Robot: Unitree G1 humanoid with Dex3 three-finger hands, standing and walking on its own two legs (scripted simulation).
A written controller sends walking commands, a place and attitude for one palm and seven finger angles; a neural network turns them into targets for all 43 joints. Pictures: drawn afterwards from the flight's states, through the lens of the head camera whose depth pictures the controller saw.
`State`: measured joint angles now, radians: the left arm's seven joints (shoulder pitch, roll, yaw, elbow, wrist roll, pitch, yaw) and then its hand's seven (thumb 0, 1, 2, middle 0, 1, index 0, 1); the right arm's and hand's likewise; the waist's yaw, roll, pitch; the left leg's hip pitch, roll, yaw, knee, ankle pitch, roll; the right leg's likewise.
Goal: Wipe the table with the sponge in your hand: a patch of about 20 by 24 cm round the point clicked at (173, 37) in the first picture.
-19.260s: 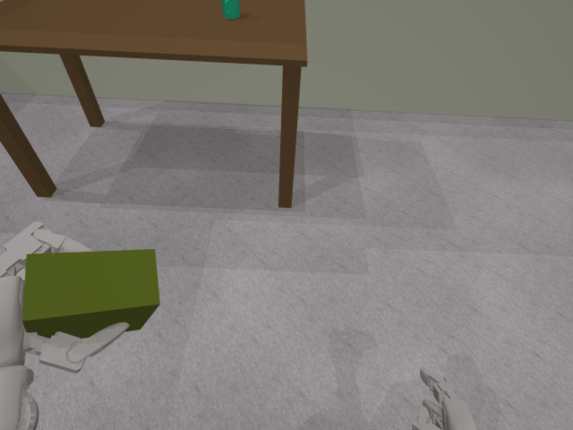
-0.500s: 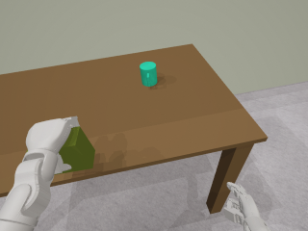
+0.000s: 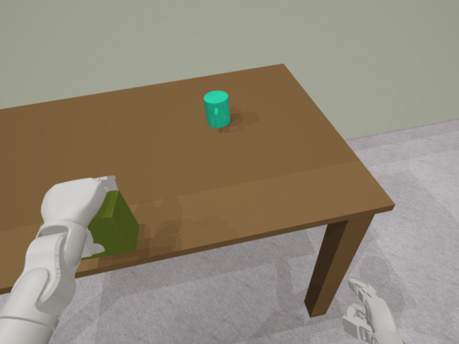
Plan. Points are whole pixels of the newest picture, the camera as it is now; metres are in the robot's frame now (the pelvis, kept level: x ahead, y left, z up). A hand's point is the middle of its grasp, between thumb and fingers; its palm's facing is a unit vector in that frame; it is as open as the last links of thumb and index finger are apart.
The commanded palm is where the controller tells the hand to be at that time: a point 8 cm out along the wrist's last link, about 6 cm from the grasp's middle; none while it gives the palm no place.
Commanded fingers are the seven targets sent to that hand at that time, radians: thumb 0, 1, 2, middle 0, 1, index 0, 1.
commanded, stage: move the sponge above the wiping area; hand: left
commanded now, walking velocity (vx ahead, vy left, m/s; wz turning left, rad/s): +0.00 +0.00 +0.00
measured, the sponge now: (99, 232) +0.26 +0.29 +0.06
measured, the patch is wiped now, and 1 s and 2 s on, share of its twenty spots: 0.00 0.00 0.00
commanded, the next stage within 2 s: lower the sponge onto the table in 1.14 s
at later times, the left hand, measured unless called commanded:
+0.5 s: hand (100, 208) +0.29 +0.29 +0.09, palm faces +0.00 -0.06 -1.00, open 10.1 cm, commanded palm +0.27 +0.29 +0.17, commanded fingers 0.00 0.10 1.30 -1.20 -1.60 -1.20 -1.60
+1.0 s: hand (92, 204) +0.30 +0.31 +0.10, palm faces -0.02 -0.05 -1.00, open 10.1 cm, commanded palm +0.28 +0.30 +0.18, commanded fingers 0.00 0.10 1.30 -1.20 -1.60 -1.20 -1.60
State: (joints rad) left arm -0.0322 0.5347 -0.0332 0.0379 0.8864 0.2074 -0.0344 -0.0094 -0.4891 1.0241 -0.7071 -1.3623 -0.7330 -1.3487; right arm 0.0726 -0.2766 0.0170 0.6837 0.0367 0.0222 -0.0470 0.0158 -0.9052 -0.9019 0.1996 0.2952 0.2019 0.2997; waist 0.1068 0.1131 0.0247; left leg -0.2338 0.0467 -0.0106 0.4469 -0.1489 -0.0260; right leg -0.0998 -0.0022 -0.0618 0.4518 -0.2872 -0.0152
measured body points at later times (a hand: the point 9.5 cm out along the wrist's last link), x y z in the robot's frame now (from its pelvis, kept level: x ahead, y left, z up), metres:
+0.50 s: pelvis +0.01 +0.00 +0.00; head +0.01 -0.03 +0.45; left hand +0.29 +0.29 +0.15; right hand +0.22 -0.22 -0.10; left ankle +0.06 +0.14 -0.74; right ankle -0.02 -0.11 -0.74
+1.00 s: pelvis +0.02 +0.01 +0.00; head +0.02 -0.03 +0.45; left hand +0.29 +0.30 +0.15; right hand +0.24 -0.21 -0.10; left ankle +0.06 +0.14 -0.74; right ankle -0.02 -0.11 -0.74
